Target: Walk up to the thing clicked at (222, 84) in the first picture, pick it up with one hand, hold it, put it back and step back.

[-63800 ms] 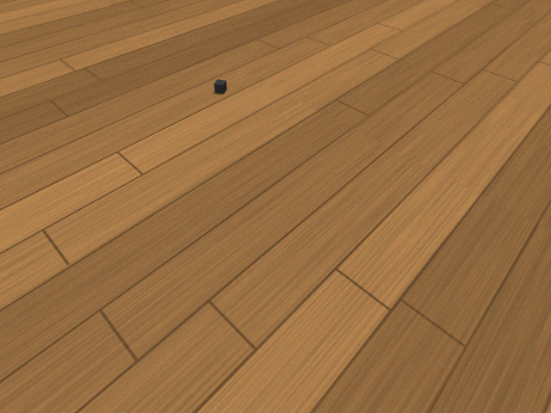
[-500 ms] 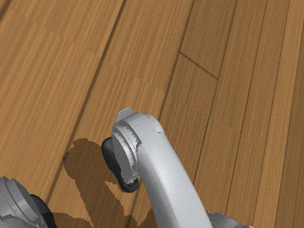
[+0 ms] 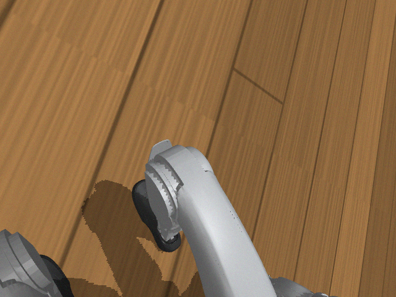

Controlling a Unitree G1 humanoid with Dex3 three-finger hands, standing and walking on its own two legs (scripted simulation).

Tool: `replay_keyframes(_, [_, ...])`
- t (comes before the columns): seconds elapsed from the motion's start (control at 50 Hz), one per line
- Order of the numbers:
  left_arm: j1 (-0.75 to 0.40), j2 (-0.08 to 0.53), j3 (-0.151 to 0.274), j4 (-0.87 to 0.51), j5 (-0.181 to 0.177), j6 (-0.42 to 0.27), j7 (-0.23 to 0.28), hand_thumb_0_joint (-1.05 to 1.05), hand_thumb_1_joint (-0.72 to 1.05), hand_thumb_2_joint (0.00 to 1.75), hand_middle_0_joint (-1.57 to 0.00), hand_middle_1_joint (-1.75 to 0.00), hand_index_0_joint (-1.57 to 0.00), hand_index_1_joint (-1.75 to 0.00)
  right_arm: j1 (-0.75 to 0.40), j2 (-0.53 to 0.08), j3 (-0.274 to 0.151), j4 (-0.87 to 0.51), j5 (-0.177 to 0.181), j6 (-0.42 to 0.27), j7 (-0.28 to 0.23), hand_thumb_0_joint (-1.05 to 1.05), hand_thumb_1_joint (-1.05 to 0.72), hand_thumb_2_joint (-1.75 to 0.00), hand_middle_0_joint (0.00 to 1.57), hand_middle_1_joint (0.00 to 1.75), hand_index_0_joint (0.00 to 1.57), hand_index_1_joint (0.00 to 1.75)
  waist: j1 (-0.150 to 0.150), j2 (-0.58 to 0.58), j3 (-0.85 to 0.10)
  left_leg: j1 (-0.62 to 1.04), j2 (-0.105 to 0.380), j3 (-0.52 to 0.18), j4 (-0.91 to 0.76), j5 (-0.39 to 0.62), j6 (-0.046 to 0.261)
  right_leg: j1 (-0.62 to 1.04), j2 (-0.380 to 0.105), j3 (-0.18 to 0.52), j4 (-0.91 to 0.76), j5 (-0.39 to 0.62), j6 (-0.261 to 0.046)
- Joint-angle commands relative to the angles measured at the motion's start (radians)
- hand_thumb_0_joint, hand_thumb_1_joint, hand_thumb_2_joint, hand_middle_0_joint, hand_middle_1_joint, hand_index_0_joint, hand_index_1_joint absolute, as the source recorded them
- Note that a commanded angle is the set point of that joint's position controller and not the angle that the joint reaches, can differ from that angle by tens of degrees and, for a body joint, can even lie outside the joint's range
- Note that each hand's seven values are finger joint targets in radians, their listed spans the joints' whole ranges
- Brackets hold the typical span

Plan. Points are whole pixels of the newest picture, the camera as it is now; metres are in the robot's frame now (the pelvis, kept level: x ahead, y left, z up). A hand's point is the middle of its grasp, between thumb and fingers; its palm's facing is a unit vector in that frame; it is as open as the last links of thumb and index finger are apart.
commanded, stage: close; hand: left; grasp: from above
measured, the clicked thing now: out of the picture +0.50 +0.30 -0.29
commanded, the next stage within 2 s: settle in 1.20 s
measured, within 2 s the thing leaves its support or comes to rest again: leaves its support in 1.70 s
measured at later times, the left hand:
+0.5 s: hand out of the picture +0.49 +0.28 -0.25, palm faces +0.05 -0.49 -0.87, open 10.7 cm
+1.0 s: hand out of the picture +0.49 +0.28 -0.25, palm faces +0.05 -0.49 -0.87, open 9.9 cm
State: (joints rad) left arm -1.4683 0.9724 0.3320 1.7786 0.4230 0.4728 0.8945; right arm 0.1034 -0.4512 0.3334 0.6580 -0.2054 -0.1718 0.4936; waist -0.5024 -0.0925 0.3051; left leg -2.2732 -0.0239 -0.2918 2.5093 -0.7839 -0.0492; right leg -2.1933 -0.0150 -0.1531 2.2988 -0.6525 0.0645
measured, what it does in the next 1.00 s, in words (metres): stands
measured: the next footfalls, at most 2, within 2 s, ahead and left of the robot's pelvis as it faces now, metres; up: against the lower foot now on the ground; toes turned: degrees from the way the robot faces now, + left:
none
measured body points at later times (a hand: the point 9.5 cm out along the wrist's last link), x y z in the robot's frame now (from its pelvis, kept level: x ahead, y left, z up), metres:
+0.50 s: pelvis +0.00 +0.00 +0.00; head +0.32 +0.09 +0.29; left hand +0.49 +0.30 -0.20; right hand -0.02 -0.26 -0.04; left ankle +0.05 +0.13 -0.29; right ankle +0.12 -0.13 -0.29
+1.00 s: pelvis +0.00 +0.00 +0.00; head +0.33 +0.08 +0.29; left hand +0.49 +0.30 -0.20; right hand -0.01 -0.26 -0.05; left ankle +0.05 +0.13 -0.29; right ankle +0.12 -0.13 -0.29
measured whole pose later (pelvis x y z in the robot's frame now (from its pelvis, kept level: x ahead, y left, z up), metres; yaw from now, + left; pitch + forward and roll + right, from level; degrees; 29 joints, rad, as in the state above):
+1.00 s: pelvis +0.00 +0.00 +0.00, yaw +1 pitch +30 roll -15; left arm -1.48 0.98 0.29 1.80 0.37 0.46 0.90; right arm 0.07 -0.46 0.35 0.66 -0.21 -0.15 0.50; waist -0.50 -0.09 0.32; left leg -2.27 -0.04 -0.29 2.53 -0.79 -0.05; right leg -2.19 -0.03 -0.15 2.32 -0.68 0.06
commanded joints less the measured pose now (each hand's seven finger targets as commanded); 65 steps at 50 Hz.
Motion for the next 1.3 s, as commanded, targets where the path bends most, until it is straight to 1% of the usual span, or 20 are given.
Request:
replay_keyframes(0.0, [-0.288,0.15,-0.034,-0.108,0.062,-0.001,0.033,0.0,-0.23,0.87,-0.29,-0.82,-0.27,-0.84,0.254,-0.338,-0.077,0.076,-0.001,0.017,0.0,0.0,-0.89,-0.9,0.2,0.3,0.2,0.3,-0.118,0.514,-0.749,0.41,0.037,0.121,-0.262,0.293,0.062,0.51,0.036,-0.121,-0.188,0.374,-0.053])
replay_keyframes(0.1, [-0.263,0.111,-0.036,-0.088,0.024,0.004,0.03,0.0,-0.03,0.83,-0.43,-0.8,-0.42,-0.81,0.252,-0.346,-0.083,0.07,-0.005,0.014,0.0,0.0,-0.88,-0.89,0.2,0.3,0.2,0.3,-0.128,0.493,-0.733,0.449,0.033,0.108,-0.254,0.299,0.06,0.497,0.035,-0.137,-0.167,0.359,-0.05])
replay_keyframes(0.12, [-0.27,0.117,-0.04,-0.083,0.04,0.001,0.03,0.0,-0.05,0.82,-0.41,-0.8,-0.4,-0.81,0.262,-0.343,-0.082,0.076,-0.003,0.016,0.001,0.0,-0.88,-0.89,0.2,0.3,0.2,0.3,-0.128,0.505,-0.733,0.436,0.035,0.104,-0.262,0.288,0.062,0.486,0.038,-0.134,-0.168,0.35,-0.053])
replay_keyframes(0.2, [-0.283,0.114,-0.032,-0.092,0.013,-0.002,0.038,0.0,-0.09,0.72,-0.38,-0.72,-0.37,-0.73,0.234,-0.353,-0.084,0.073,-0.005,0.014,0.0,0.0,-0.88,-0.89,0.2,0.3,0.2,0.3,-0.134,0.49,-0.698,0.439,0.032,0.094,-0.262,0.256,0.066,0.456,0.028,-0.141,-0.165,0.321,-0.05])
replay_keyframes(0.28, [-0.273,0.11,-0.025,-0.077,-0.003,-0.005,0.044,0.0,-0.03,0.75,-0.42,-0.74,-0.42,-0.75,0.236,-0.35,-0.077,0.065,-0.01,0.023,0.002,0.0,-0.88,-0.89,0.2,0.3,0.2,0.3,-0.134,0.508,-0.687,0.476,0.032,0.088,-0.261,0.268,0.062,0.446,0.023,-0.145,-0.142,0.321,-0.058])
replay_keyframes(0.34, [-0.288,0.113,-0.041,-0.085,0.018,-0.011,0.041,0.0,0.02,0.75,-0.46,-0.74,-0.45,-0.75,0.224,-0.351,-0.074,0.081,-0.008,0.024,0.0,0.0,-0.88,-0.89,0.2,0.3,0.2,0.3,-0.143,0.516,-0.694,0.457,0.031,0.101,-0.26,0.267,0.061,0.456,0.026,-0.138,-0.158,0.338,-0.057])
replay_keyframes(0.42, [-0.271,0.099,-0.033,-0.083,-0.022,-0.015,0.044,0.0,0.04,0.74,-0.48,-0.74,-0.47,-0.75,0.219,-0.361,-0.074,0.066,-0.015,0.03,0.005,0.0,-0.88,-0.89,0.2,0.3,0.2,0.3,-0.145,0.513,-0.683,0.482,0.025,0.098,-0.249,0.302,0.06,0.471,0.018,-0.145,-0.132,0.349,-0.052])
replay_keyframes(0.52, [-0.283,0.112,-0.031,-0.076,-0.016,-0.019,0.051,0.0,0.09,0.73,-0.52,-0.7,-0.51,-0.72,0.229,-0.36,-0.065,0.061,-0.013,0.038,0.008,0.0,-0.88,-0.89,0.2,0.3,0.2,0.3,-0.153,0.504,-0.703,0.47,0.026,0.094,-0.245,0.292,0.063,0.471,0.021,-0.14,-0.14,0.354,-0.058])
replay_keyframes(0.6, [-0.28,0.088,-0.035,-0.071,-0.045,-0.021,0.047,0.0,0.14,0.74,-0.56,-0.71,-0.55,-0.72,0.229,-0.362,-0.06,0.052,-0.014,0.037,0.008,0.0,-0.88,-0.89,0.2,0.3,0.2,0.3,-0.156,0.493,-0.712,0.461,0.024,0.104,-0.235,0.313,0.063,0.49,0.02,-0.135,-0.142,0.364,-0.053])
replay_keyframes(0.64, [-0.288,0.106,-0.036,-0.07,-0.041,-0.019,0.042,0.0,0.14,0.71,-0.55,-0.69,-0.54,-0.7,0.214,-0.37,-0.059,0.072,-0.018,0.035,0.007,0.0,-0.88,-0.89,0.2,0.3,0.2,0.3,-0.16,0.493,-0.699,0.444,0.023,0.108,-0.232,0.29,0.064,0.481,0.021,-0.14,-0.144,0.354,-0.048])
replay_keyframes(0.68, [-0.276,0.077,-0.046,-0.063,-0.053,-0.024,0.039,0.0,0.17,0.74,-0.57,-0.7,-0.56,-0.72,0.236,-0.368,-0.055,0.051,-0.013,0.038,0.011,0.0,-0.88,-0.89,0.2,0.3,0.2,0.3,-0.167,0.495,-0.708,0.458,0.019,0.098,-0.234,0.316,0.06,0.493,0.019,-0.135,-0.131,0.361,-0.051])
replay_keyframes(0.72, [-0.288,0.101,-0.043,-0.073,-0.047,-0.024,0.039,0.0,0.2,0.74,-0.59,-0.72,-0.59,-0.73,0.217,-0.368,-0.051,0.062,-0.017,0.037,0.01,0.0,-0.88,-0.89,0.2,0.3,0.2,0.3,-0.163,0.493,-0.704,0.45,0.02,0.1,-0.233,0.298,0.063,0.488,0.018,-0.139,-0.135,0.353,-0.05])
replay_keyframes(0.78, [-0.287,0.085,-0.049,-0.07,-0.052,-0.028,0.031,0.0,0.24,0.77,-0.64,-0.71,-0.63,-0.72,0.227,-0.367,-0.048,0.056,-0.012,0.041,0.01,0.0,-0.88,-0.89,0.2,0.3,0.2,0.3,-0.164,0.504,-0.719,0.469,0.018,0.099,-0.239,0.316,0.057,0.489,0.021,-0.137,-0.132,0.357,-0.054])
replay_keyframes(0.82, [-0.296,0.099,-0.053,-0.07,-0.032,-0.025,0.03,0.0,0.24,0.77,-0.64,-0.71,-0.63,-0.73,0.226,-0.362,-0.048,0.07,-0.013,0.037,0.008,0.0,-0.88,-0.89,0.2,0.3,0.2,0.3,-0.161,0.494,-0.72,0.448,0.023,0.107,-0.234,0.304,0.061,0.487,0.027,-0.133,-0.148,0.364,-0.055])
replay_keyframes(0.86, [-0.304,0.087,-0.052,-0.071,-0.041,-0.023,0.027,0.0,0.23,0.78,-0.64,-0.7,-0.62,-0.72,0.216,-0.369,-0.054,0.076,-0.009,0.034,0.009,0.0,-0.88,-0.89,0.2,0.3,0.2,0.3,-0.163,0.492,-0.712,0.442,0.022,0.104,-0.235,0.301,0.06,0.478,0.023,-0.136,-0.147,0.362,-0.049])
replay_keyframes(0.9, [-0.294,0.097,-0.057,-0.066,-0.024,-0.024,0.027,0.0,0.24,0.75,-0.64,-0.69,-0.63,-0.71,0.231,-0.366,-0.053,0.08,-0.009,0.034,0.011,0.0,-0.88,-0.9,0.2,0.3,0.2,0.3,-0.155,0.5,-0.729,0.438,0.023,0.109,-0.245,0.301,0.058,0.502,0.031,-0.131,-0.151,0.364,-0.054])
replay_keyframes(0.92, [-0.293,0.09,-0.053,-0.071,-0.036,-0.021,0.022,0.0,0.23,0.77,-0.63,-0.71,-0.62,-0.73,0.213,-0.361,-0.057,0.079,-0.012,0.033,0.009,0.0,-0.88,-0.89,0.2,0.3,0.2,0.3,-0.156,0.499,-0.708,0.442,0.02,0.105,-0.243,0.296,0.06,0.489,0.02,-0.135,-0.14,0.353,-0.052])
replay_keyframes(0.98, [-0.294,0.091,-0.063,-0.065,-0.01,-0.024,0.023,0.0,0.24,0.76,-0.65,-0.69,-0.64,-0.71,0.24,-0.358,-0.056,0.077,-0.007,0.035,0.008,0.0,-0.88,-0.89,0.2,0.3,0.2,0.3,-0.153,0.508,-0.741,0.448,0.026,0.106,-0.241,0.311,0.059,0.495,0.033,-0.127,-0.157,0.369,-0.059])
replay_keyframes(1.0, [-0.291,0.068,-0.062,-0.058,-0.026,-0.023,0.023,0.0,0.24,0.79,-0.66,-0.69,-0.64,-0.72,0.235,-0.361,-0.057,0.068,-0.007,0.033,0.009,0.0,-0.88,-0.89,0.2,0.3,0.2,0.3,-0.159,0.505,-0.73,0.465,0.023,0.097,-0.239,0.33,0.057,0.483,0.025,-0.131,-0.144,0.375,-0.057])
replay_keyframes(1.28, [-0.279,0.084,-0.05,-0.048,-0.027,-0.03,0.035,0.0,0.28,0.76,-0.69,-0.65,-0.67,-0.68,0.216,-0.349,-0.059,0.078,-0.012,0.031,0.009,0.0,-0.88,-0.89,0.2,0.3,0.2,0.3,-0.145,0.495,-0.705,0.447,0.022,0.104,-0.249,0.272,0.063,0.469,0.028,-0.138,-0.155,0.328,-0.059])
